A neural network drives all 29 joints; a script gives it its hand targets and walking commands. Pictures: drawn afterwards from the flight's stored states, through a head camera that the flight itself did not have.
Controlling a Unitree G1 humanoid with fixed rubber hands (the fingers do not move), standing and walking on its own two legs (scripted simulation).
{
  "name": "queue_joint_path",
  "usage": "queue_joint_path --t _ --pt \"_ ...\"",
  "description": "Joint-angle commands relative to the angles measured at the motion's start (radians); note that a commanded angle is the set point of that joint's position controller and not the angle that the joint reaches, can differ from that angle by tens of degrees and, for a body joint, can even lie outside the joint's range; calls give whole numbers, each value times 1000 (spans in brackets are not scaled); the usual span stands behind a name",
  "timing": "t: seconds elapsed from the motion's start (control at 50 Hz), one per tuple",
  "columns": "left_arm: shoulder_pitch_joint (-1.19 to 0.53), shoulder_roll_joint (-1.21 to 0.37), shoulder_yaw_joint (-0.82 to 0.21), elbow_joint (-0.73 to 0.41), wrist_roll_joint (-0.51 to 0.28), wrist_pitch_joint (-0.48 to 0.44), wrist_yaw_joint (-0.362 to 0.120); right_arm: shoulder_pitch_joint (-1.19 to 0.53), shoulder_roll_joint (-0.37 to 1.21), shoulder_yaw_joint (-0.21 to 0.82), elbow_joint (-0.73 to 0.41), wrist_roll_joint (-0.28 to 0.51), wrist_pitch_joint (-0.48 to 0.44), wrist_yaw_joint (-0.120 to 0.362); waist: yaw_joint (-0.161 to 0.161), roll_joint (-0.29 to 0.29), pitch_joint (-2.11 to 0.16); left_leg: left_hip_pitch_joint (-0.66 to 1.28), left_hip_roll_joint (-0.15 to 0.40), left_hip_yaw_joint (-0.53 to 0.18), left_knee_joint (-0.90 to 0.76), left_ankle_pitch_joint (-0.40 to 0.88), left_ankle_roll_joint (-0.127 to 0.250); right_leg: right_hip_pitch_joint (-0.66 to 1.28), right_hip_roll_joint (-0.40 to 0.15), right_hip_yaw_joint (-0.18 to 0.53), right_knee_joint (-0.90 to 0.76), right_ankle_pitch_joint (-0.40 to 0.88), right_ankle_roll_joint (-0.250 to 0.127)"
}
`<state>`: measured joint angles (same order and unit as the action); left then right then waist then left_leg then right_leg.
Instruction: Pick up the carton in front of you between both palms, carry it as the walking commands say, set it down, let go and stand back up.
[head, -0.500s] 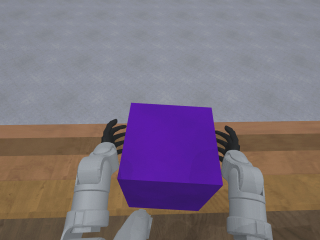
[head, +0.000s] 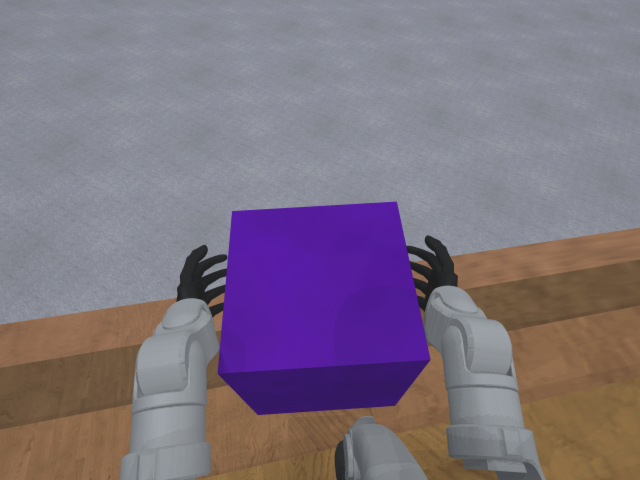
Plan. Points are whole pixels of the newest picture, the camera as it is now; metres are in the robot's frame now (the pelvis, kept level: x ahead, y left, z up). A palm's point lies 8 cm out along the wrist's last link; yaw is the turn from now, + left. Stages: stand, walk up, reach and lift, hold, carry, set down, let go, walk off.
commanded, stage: carry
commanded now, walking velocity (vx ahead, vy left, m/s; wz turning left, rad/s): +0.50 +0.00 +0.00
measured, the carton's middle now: (321, 317) +0.32 -0.02 -0.01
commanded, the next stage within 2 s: none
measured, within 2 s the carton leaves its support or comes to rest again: neither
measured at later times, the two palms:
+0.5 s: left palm (240, 182) +0.75 +0.13 -0.14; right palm (369, 188) +0.72 -0.17 -0.14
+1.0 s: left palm (248, 156) +1.13 +0.15 -0.36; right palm (336, 151) +1.15 -0.16 -0.36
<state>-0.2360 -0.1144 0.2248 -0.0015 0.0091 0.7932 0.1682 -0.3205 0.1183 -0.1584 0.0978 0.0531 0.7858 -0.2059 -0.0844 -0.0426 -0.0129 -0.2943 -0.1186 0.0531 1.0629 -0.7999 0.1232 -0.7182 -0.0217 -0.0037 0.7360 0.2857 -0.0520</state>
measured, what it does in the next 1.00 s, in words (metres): goes down: right foot 0.15 m lower, then left foot 0.15 m lower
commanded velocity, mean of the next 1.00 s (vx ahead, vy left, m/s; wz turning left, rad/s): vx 0.50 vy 0.00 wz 0.00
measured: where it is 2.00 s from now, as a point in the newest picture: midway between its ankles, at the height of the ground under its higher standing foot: (291, 234)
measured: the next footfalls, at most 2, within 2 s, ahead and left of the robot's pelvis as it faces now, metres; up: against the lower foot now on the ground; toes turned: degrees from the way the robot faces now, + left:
right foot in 0.08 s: +0.23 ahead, -0.07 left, -0.15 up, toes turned -2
left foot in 0.46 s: +0.53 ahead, +0.06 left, -0.30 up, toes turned -2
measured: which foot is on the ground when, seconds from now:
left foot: down 0.00-0.08, up 0.10-0.44, down 0.46-0.84, up 0.86-1.00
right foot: up 0.00-0.06, down 0.08-0.48, up 0.50-0.82, down 0.84-1.00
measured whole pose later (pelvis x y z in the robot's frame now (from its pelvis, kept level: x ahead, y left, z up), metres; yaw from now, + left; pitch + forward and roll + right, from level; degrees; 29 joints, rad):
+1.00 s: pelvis +0.84 -0.02 -0.42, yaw -2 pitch +1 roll -2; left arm -0.30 -0.08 0.13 0.12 -0.06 0.82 0.22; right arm -0.27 0.12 -0.24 0.11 -0.03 0.78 -0.19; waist 0.12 0.00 -0.05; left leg -0.71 -0.02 -0.09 1.37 -0.37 0.02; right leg -0.43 0.14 -0.07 0.90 -0.49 -0.14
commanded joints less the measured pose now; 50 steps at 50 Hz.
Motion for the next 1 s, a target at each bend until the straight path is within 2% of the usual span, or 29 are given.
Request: queue_joint_path --t 0.0,0.04,0.06,0.08,0.1,0.14,0.18,0.24,0.3,0.36,0.38,0.42,0.44,0.46,0.48,0.5,0.52,0.56,0.62,0.68,0.76,0.8,0.82,0.84,0.86,0.88,0.9,0.94,0.98 --pt "-552 -670 -623 -111 -127 -37 8 -412 711 564 -114 137 -25 59 -19 172 -252 15 117 -126 -79 704 29 326 80 -136 -192 152 -8" --pt "-506 -625 -603 -104 -122 -22 17 -376 663 539 -106 107 -17 42 199 146 -403 -89 198 -61 271 1110 -31 704 79 -159 -76 90 -59" --pt "-441 -588 -583 -57 -102 -7 21 -414 623 513 -119 76 -9 31 344 -51 -380 -196 128 13 673 1039 -90 826 53 -124 -193 0 -117" --pt "-455 -574 -583 -75 -121 1 19 -429 628 496 -138 70 -1 20 305 -190 -284 -509 -13 27 942 93 -118 924 -94 74 -84 209 -166" --pt "-466 -567 -600 -35 -142 11 26 -364 563 452 -106 39 20 12 201 -115 -313 -621 3 -139 801 162 -114 960 -197 437 -79 326 -229" --pt "-576 -615 -653 -75 -220 30 26 -357 519 371 -78 2 32 -6 148 95 -228 -703 109 -193 521 295 -72 785 -201 479 -63 -15 -228" --pt "-658 -694 -685 -71 -259 32 7 -358 548 356 -66 -20 31 2 120 75 -312 -548 146 -167 245 407 -100 542 -279 576 -114 -258 -317" --pt "-707 -797 -698 -52 -288 17 -31 -517 683 429 -112 33 6 37 122 -23 -316 -440 129 -99 254 680 -81 436 -231 426 -42 -65 -253" --pt "-652 -808 -680 -38 -254 -4 -42 -535 729 495 -122 61 -17 49 177 30 -277 -369 96 -12 -282 1143 -87 434 -14 203 117 -517 -155" --pt "-555 -750 -641 -27 -204 -21 -26 -522 702 532 -168 73 -26 45 185 -58 -265 -119 51 46 -503 1211 -83 379 20 110 198 -450 -134" --pt "-518 -726 -631 -27 -189 -23 -19 -509 675 531 -177 79 -23 41 164 -81 -293 -1 28 107 -475 1282 -75 362 20 55 265 -403 -118" --pt "-470 -681 -601 -18 -147 -14 0 -450 622 523 -182 75 -8 34 -27 -83 -416 249 52 79 -461 1156 -22 354 -32 -14 653 -10 -47" --pt "-477 -648 -591 -25 -127 -1 9 -399 601 513 -147 59 3 30 -155 154 -365 344 102 22 -593 1128 45 205 55 -71 1048 -251 1" --pt "-497 -635 -582 -33 -114 6 17 -374 588 513 -126 65 15 25 -92 317 -341 585 258 -207 -340 1532 90 -188 162 -50 1282 -1018 20" --pt "-413 -597 -521 -27 -90 14 27 -375 597 526 -108 88 20 17 -15 271 -413 615 381 -585 -430 1314 187 -309 135 60 1169 -932 3" --pt "-476 -575 -485 -39 -57 12 38 -428 629 550 -122 113 21 17 -4 101 -325 479 397 -602 -462 1120 200 -311 60 88 1021 -872 -3" --pt "-460 -568 -457 12 -56 10 39 -490 649 578 -142 149 25 23 17 -31 -275 412 349 -518 -361 1169 151 -336 16 99 842 -778 -10" --pt "-400 -612 -443 50 -48 3 27 -536 706 619 -144 206 19 44 42 6 -357 220 405 -593 -394 974 201 -223 -23 119 586 -668 9" --pt "-548 -703 -515 -19 -84 -24 -2 -595 802 639 -155 216 1 81 31 115 -351 126 351 -464 -368 1062 156 -74 -5 20 540 -369 5" --pt "-573 -747 -579 -44 -109 -52 -14 -545 808 609 -112 186 -21 86 -14 4 -294 42 141 -246 -198 659 66 16 38 -53 47 117 -7" --pt "-554 -667 -622 -105 -129 -59 9 -414 721 563 -95 138 -42 58 -17 168 -256 -9 108 -142 -62 714 26 347 86 -137 -186 133 -10" --pt "-502 -621 -607 -103 -127 -47 18 -360 668 529 -92 102 -40 37 207 137 -397 -119 190 -73 312 1128 -40 725 81 -152 -88 73 -60" --pt "-426 -579 -586 -58 -107 -34 23 -398 630 507 -111 72 -33 24 354 -81 -361 -254 102 1 759 892 -103 839 34 -87 -223 -4 -130" --pt "-430 -561 -585 -53 -114 -23 28 -401 621 492 -111 68 -22 17 298 -164 -305 -560 -21 5 947 57 -133 973 -114 138 -44 292 -176" --pt "-432 -549 -606 -19 -137 -13 37 -324 556 441 -82 39 -6 12 226 -113 -346 -652 -1 -161 818 162 -128 968 -211 509 -105 228 -268" --pt "-505 -591 -640 -49 -181 -9 37 -346 520 401 -100 13 -2 6 190 14 -270 -657 76 -184 636 241 -104 804 -223 575 -126 -35 -275" --pt "-567 -634 -658 -46 -215 5 30 -350 524 363 -58 2 0 -2 159 116 -246 -716 117 -196 506 287 -82 779 -210 547 -57 -44 -253" --pt "-650 -716 -698 -45 -255 7 1 -311 575 347 -22 -34 -3 8 128 119 -335 -542 144 -184 229 409 -107 539 -285 622 -105 -221 -331" --pt "-715 -797 -719 -41 -293 -7 -30 -474 664 392 -80 10 -23 31 135 -5 -335 -454 129 -138 293 642 -92 471 -258 529 -53 -19 -288"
